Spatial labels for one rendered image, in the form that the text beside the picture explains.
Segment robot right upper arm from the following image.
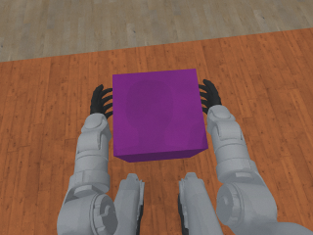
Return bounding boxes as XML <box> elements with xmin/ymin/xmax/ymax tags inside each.
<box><xmin>216</xmin><ymin>181</ymin><xmax>313</xmax><ymax>235</ymax></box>

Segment carton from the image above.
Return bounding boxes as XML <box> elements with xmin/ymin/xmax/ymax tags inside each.
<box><xmin>112</xmin><ymin>69</ymin><xmax>208</xmax><ymax>163</ymax></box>

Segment robot left forearm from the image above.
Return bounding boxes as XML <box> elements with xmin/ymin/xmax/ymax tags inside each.
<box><xmin>57</xmin><ymin>113</ymin><xmax>112</xmax><ymax>235</ymax></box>

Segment robot left upper arm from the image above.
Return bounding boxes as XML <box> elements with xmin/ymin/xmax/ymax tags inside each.
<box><xmin>57</xmin><ymin>193</ymin><xmax>118</xmax><ymax>235</ymax></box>

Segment robot right hand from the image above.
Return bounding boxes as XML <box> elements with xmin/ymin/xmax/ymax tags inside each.
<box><xmin>199</xmin><ymin>79</ymin><xmax>222</xmax><ymax>114</ymax></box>

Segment right robot thigh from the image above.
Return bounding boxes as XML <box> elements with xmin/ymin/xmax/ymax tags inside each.
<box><xmin>178</xmin><ymin>176</ymin><xmax>224</xmax><ymax>235</ymax></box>

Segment robot left hand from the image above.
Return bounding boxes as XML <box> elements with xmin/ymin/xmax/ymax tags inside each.
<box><xmin>90</xmin><ymin>84</ymin><xmax>113</xmax><ymax>119</ymax></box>

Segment robot right forearm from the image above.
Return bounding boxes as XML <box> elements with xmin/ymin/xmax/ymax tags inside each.
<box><xmin>206</xmin><ymin>105</ymin><xmax>278</xmax><ymax>216</ymax></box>

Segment right robot foot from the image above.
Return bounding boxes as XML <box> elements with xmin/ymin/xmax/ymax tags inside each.
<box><xmin>177</xmin><ymin>193</ymin><xmax>189</xmax><ymax>235</ymax></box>

